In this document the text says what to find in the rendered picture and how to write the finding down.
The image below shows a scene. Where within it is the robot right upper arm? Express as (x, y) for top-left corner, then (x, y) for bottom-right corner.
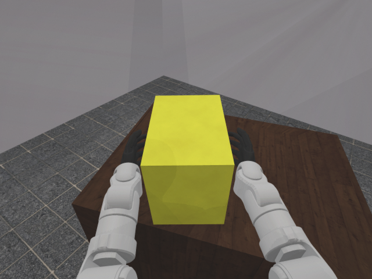
(269, 256), (336, 279)

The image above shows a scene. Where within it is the robot left upper arm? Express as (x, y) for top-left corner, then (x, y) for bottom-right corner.
(78, 264), (138, 279)

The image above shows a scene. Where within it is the right robot hand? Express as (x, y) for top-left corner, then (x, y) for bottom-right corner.
(228, 127), (256, 167)

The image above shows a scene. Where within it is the right robot forearm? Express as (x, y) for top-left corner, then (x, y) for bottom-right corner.
(233, 161), (337, 279)

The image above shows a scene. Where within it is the carton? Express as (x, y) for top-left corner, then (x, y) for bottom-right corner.
(140, 95), (235, 224)

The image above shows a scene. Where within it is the pedestal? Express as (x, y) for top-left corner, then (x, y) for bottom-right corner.
(72, 103), (372, 279)

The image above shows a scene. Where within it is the left robot hand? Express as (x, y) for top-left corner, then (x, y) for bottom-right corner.
(121, 130), (147, 166)

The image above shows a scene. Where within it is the left robot forearm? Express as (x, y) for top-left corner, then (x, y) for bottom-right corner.
(76, 163), (142, 279)

